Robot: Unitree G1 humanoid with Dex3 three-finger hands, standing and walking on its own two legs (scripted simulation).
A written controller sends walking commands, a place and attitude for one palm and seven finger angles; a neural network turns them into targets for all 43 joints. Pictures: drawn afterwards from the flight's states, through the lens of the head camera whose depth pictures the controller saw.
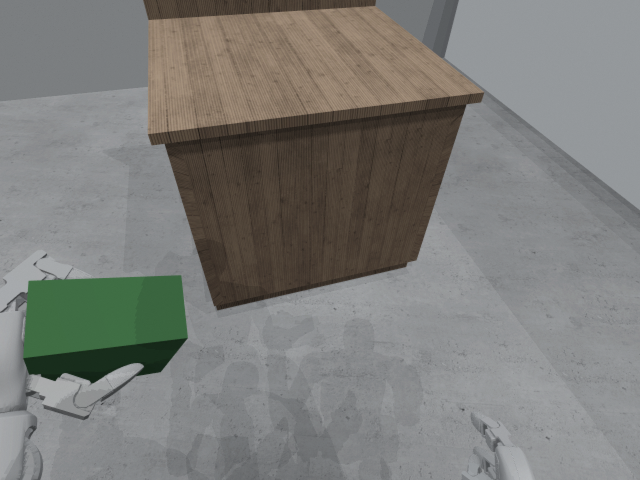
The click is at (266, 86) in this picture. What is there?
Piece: table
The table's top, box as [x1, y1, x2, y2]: [148, 6, 483, 144]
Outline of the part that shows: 483,91 375,6 148,20 148,135 151,144 159,144 480,102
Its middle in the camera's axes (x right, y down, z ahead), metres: -0.08 -0.55 +1.17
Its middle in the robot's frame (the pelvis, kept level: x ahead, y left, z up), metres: +1.24 +0.15 +0.01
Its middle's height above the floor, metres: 0.78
